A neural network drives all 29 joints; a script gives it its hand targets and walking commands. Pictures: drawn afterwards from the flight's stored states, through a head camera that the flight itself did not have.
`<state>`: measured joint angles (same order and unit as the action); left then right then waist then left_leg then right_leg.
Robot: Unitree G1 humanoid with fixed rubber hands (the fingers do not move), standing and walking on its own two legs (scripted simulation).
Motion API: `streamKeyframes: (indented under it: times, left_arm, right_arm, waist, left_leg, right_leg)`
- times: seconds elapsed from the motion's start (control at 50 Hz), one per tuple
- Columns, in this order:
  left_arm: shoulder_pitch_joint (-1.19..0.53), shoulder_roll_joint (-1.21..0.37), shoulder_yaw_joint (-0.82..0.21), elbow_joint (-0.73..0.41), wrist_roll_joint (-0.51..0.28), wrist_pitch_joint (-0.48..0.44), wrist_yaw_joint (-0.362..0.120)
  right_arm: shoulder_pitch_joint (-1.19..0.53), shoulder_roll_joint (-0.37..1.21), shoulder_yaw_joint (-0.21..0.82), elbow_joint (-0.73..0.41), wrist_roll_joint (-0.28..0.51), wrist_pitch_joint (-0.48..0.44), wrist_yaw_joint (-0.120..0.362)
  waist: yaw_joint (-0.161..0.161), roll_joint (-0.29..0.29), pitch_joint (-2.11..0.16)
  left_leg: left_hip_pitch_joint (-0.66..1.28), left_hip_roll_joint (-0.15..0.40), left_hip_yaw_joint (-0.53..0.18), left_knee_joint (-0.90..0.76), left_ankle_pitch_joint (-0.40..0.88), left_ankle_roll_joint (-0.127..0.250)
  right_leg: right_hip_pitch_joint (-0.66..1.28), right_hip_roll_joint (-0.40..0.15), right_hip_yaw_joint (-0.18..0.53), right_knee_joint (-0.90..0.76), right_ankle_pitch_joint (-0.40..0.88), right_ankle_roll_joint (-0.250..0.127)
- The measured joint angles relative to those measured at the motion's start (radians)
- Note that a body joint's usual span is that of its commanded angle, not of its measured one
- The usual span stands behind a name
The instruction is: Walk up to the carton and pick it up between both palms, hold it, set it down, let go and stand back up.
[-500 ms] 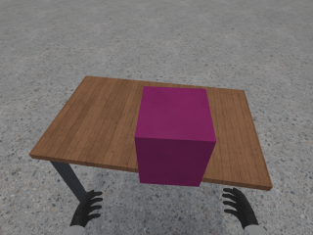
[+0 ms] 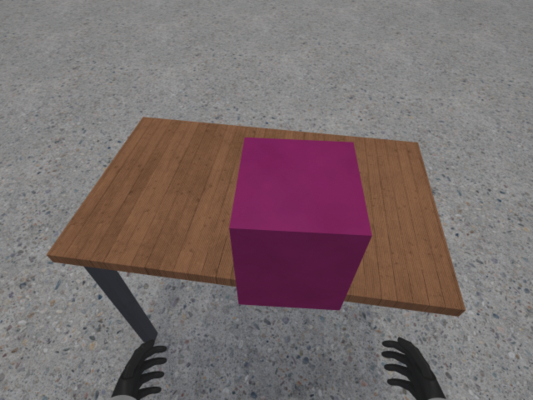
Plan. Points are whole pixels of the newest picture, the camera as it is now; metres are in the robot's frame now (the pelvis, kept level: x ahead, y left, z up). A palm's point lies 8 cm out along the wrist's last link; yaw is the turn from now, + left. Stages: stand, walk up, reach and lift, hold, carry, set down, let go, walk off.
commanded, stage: set down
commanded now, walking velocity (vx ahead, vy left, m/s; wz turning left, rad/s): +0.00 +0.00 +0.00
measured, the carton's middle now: (293, 226) +0.42 -0.03 -0.01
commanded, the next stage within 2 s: let go in 0.06 s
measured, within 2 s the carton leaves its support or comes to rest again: neither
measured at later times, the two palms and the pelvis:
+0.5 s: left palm (132, 398) +0.15 +0.22 -0.08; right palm out of the picture +0.15 -0.23 -0.08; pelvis -0.01 -0.01 +0.00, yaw +0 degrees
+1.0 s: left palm out of the picture +0.12 +0.24 -0.11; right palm out of the picture +0.01 -0.27 -0.13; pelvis -0.02 +0.01 -0.02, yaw -6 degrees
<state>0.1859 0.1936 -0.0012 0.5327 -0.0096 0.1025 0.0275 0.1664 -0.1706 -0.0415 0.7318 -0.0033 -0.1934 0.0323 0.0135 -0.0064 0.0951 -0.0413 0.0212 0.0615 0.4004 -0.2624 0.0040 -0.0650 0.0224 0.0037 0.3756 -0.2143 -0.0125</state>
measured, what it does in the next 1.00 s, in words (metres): stands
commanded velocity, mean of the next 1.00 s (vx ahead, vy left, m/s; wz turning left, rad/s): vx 0.00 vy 0.00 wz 0.00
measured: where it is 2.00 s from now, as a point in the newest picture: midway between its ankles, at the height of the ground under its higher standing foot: outside the picture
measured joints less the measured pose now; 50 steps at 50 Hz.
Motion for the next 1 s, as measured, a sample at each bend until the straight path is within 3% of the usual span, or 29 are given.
streamKeyframes:
  times: [0.6, 0.66, 0.74, 0.88, 1.0]
  left_arm:
    - [-0.018, 0.005, -0.012, -0.018, 0.001, 0.042, 0.001]
    - [0.012, 0.010, 0.001, 0.017, 0.038, -0.031, -0.016]
    - [0.059, 0.031, 0.022, 0.080, 0.054, -0.082, -0.037]
    - [0.103, 0.033, 0.036, 0.111, 0.055, -0.102, -0.038]
    - [0.099, 0.025, 0.036, 0.111, 0.051, -0.099, -0.028]
  right_arm:
    - [0.010, -0.004, -0.013, -0.027, -0.022, 0.015, 0.003]
    - [0.003, -0.023, -0.012, -0.041, -0.034, 0.125, -0.007]
    - [0.017, -0.059, -0.025, -0.046, -0.029, 0.220, -0.017]
    - [0.091, -0.105, -0.042, 0.004, -0.026, 0.261, -0.018]
    - [0.150, -0.090, -0.028, 0.040, -0.028, 0.253, -0.019]
  waist:
    - [-0.001, -0.008, 0.009]
    - [0.013, 0.004, -0.025]
    - [-0.005, 0.020, -0.042]
    - [-0.025, 0.034, -0.068]
    - [-0.038, 0.004, -0.100]
  left_leg:
    - [-0.028, 0.001, -0.005, 0.031, 0.004, -0.007]
    - [-0.085, 0.016, 0.022, 0.078, -0.018, -0.006]
    - [-0.151, 0.026, 0.045, 0.145, -0.051, -0.001]
    - [-0.223, 0.036, 0.076, 0.211, -0.084, 0.005]
    - [-0.229, 0.031, 0.103, 0.198, -0.083, 0.017]
  right_leg:
    - [-0.037, 0.000, -0.006, 0.053, -0.010, -0.008]
    - [-0.103, 0.014, 0.020, 0.093, -0.015, -0.006]
    - [-0.180, 0.023, 0.043, 0.162, -0.037, -0.006]
    - [-0.264, 0.034, 0.072, 0.227, -0.059, -0.004]
    - [-0.283, 0.032, 0.100, 0.222, -0.052, 0.009]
